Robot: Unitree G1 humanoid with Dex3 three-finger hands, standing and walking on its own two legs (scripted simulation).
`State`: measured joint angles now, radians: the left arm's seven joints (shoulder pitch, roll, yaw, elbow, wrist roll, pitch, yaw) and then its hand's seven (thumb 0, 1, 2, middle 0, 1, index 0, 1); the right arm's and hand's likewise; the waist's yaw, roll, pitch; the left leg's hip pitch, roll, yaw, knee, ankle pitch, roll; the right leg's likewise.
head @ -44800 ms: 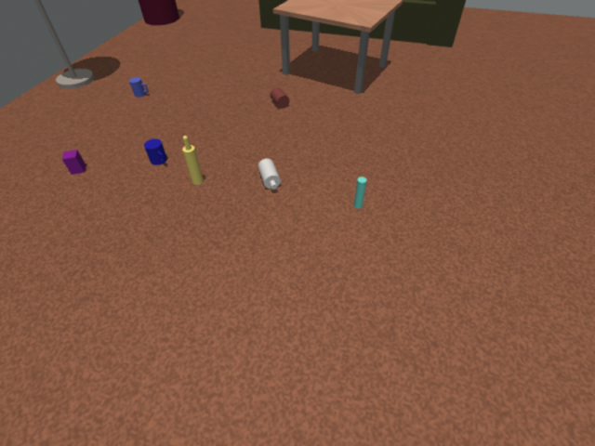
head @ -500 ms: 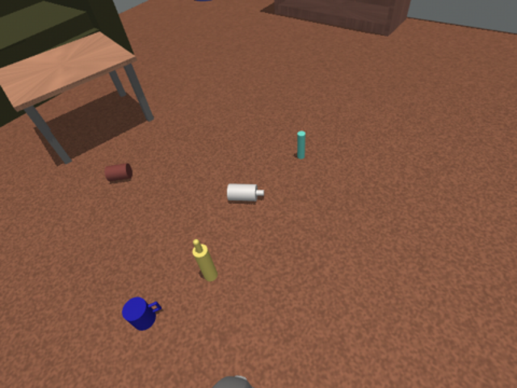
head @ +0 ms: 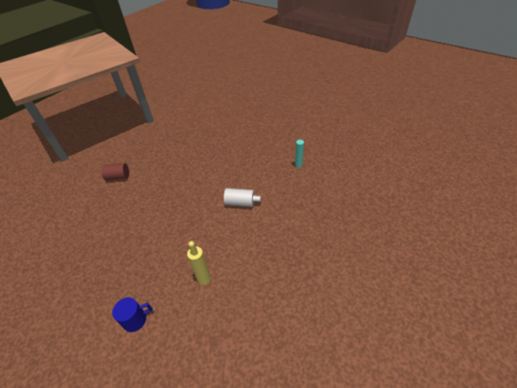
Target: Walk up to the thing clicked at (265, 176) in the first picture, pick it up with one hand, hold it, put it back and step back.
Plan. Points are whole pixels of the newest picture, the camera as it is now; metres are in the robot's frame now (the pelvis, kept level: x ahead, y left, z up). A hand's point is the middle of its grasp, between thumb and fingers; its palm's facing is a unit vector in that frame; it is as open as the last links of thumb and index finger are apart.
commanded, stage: step back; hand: left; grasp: from above
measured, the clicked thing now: (243, 197) +1.12 +0.13 -0.71
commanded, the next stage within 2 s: stand in 0.48 s
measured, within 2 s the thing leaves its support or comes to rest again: neither
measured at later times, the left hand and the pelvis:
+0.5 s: hand out of the picture +0.11 +0.31 -0.15, palm faces +0.02 -0.92 -0.38, open 7.4 cm; pelvis +0.03 +0.04 +0.00, yaw +0 degrees
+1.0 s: hand out of the picture +0.09 +0.29 -0.13, palm faces -0.03 -0.94 -0.34, open 7.4 cm; pelvis +0.02 +0.03 +0.02, yaw +1 degrees
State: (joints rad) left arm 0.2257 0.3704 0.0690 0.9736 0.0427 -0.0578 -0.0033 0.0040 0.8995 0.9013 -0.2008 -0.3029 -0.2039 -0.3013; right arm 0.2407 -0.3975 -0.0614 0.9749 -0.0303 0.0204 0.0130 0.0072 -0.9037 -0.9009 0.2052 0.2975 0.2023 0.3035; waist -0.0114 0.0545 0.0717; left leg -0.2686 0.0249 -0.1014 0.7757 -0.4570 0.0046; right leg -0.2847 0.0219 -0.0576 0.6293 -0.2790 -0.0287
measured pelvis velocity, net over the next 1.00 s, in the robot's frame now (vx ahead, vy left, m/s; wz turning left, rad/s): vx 0.02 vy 0.03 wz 0.01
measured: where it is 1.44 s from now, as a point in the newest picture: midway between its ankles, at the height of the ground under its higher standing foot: outside the picture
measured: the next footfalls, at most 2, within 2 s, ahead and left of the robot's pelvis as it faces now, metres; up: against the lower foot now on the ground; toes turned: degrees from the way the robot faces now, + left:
left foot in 0.28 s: +0.11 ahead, +0.17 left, +0.00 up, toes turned +2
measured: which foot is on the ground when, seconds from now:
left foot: up 0.00-0.26, down 0.28-1.00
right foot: down 0.00-1.00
